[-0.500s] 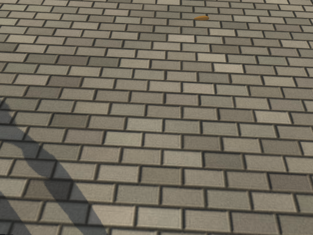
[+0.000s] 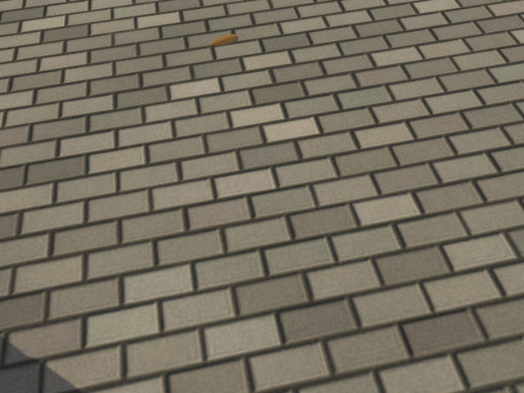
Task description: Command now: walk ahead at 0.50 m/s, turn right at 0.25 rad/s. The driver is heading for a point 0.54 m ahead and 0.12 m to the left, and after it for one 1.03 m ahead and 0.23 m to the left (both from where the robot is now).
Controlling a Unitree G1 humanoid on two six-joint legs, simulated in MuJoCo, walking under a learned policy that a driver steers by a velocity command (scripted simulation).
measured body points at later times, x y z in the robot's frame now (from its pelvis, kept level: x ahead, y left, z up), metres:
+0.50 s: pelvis +0.29 +0.09 -0.01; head +0.33 +0.10 +0.44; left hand +0.37 +0.37 -0.12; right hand +0.46 -0.17 -0.11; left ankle +0.33 +0.16 -0.74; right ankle +0.23 -0.07 -0.65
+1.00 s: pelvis +0.59 +0.10 +0.00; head +0.61 +0.10 +0.45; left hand +0.62 +0.40 -0.10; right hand +0.77 -0.13 -0.12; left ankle +0.47 +0.20 -0.65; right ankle +0.65 +0.02 -0.74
